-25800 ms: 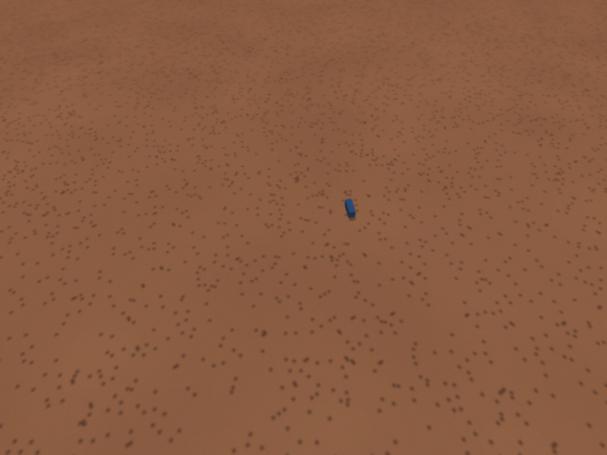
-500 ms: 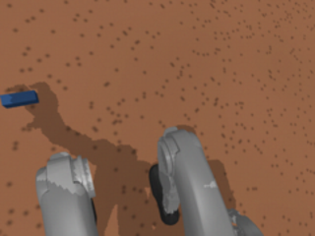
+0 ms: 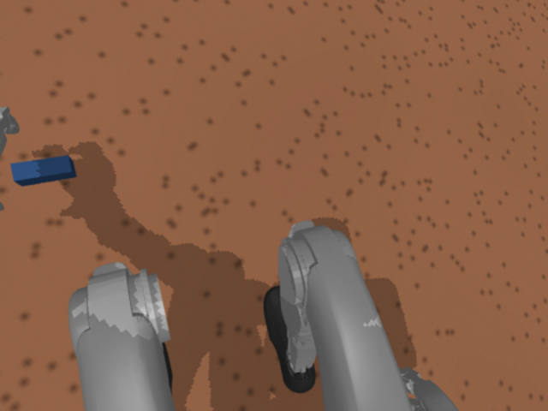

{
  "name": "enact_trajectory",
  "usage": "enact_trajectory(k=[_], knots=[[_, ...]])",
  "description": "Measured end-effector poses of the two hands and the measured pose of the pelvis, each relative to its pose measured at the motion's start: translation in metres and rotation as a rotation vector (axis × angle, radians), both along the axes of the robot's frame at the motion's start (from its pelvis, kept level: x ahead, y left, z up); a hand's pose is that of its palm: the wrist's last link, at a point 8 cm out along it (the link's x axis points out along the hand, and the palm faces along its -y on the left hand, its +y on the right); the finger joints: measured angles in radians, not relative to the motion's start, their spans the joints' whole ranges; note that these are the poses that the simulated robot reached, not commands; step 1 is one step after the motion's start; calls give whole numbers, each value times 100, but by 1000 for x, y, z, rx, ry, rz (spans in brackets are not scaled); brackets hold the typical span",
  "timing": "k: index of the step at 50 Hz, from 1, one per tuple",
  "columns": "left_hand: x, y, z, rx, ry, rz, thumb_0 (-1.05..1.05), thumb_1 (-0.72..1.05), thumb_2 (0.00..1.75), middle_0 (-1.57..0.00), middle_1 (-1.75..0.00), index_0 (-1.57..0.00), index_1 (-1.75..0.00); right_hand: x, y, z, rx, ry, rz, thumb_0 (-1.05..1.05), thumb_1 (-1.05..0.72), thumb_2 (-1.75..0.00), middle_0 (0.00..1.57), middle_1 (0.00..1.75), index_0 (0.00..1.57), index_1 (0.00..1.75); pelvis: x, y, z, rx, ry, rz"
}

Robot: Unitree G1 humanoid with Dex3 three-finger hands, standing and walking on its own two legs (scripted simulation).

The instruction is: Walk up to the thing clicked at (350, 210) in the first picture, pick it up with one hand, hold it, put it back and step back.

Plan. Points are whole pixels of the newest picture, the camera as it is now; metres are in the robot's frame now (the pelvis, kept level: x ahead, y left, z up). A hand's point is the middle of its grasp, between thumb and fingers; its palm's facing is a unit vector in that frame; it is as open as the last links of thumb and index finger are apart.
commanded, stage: approach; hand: left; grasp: from above
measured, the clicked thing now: (45, 170) +0.50 +0.28 -0.30
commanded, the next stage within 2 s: close in in 0.56 s
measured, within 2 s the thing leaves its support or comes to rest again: neither
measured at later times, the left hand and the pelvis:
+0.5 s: hand (11, 162) +0.48 +0.29 -0.19, palm faces -0.49 -0.05 -0.87, open 12.0 cm; pelvis +0.00 -0.01 +0.00, yaw +0 degrees
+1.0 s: hand (20, 161) +0.49 +0.29 -0.20, palm faces -0.48 -0.06 -0.88, open 11.9 cm; pelvis +0.00 +0.00 +0.00, yaw -1 degrees
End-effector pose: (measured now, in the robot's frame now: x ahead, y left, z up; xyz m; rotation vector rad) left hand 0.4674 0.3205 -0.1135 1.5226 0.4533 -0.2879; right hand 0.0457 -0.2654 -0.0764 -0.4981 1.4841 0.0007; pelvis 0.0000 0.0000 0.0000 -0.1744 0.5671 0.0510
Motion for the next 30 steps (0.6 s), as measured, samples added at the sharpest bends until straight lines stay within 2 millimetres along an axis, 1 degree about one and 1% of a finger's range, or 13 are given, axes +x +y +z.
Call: enact_trajectory(k=[3, 8, 12, 16, 19, 23, 26, 30], knots=[[9, -12, 4, -8, -11, -23, 0, -19, 72, -38, -74, -38, -73, 1, -1, 1, -4, -11, 1, 0, -91, -90, 20, 30, 21, 30, -1, 0, 1, 2, 2, -1], [30, -37, 9, -21, -45, -45, 0, -19, 73, -38, -75, -38, -74, -3, -2, 6, -22, -34, -6, 0, -91, -90, 20, 30, 21, 30, -2, -1, 1, 0, 4, -6], [43, -54, 7, -19, -50, -37, 0, -19, 73, -37, -76, -38, -75, -14, -2, 9, -29, -33, -28, 0, -91, -90, 20, 30, 21, 30, -2, -1, 0, -1, 8, -11], [45, -61, -1, -2, -33, -11, 0, -19, 73, -38, -75, -38, -74, -29, -1, 9, -18, -8, -59, 0, -91, -90, 20, 30, 20, 30, -2, -2, 0, 2, 13, -16], [39, -57, -6, 14, -15, 16, 0, -18, 72, -39, -74, -39, -73, -39, 2, 6, 1, 22, -78, 0, -91, -90, 20, 30, 20, 30, -1, -3, 0, 8, 16, -19], [27, -40, -12, 34, 27, 69, 0, -18, 71, -40, -71, -40, -71, -43, 4, 1, 28, 48, -79, 0, -91, -90, 20, 30, 21, 30, -1, -5, 0, 17, 10, -18], [21, -25, -16, 26, 58, 101, 0, -17, 71, -41, -70, -41, -70, -38, 3, -2, 31, 51, -57, 0, -91, -90, 20, 30, 21, 30, -2, -5, -2, 17, 0, -17], [19, -10, -18, 2, 59, 94, 0, -17, 70, -42, -69, -41, -69, -25, -2, -2, 6, 44, -14, 0, -91, -90, 20, 30, 21, 30, -2, -5, -5, 9, -9, -16]])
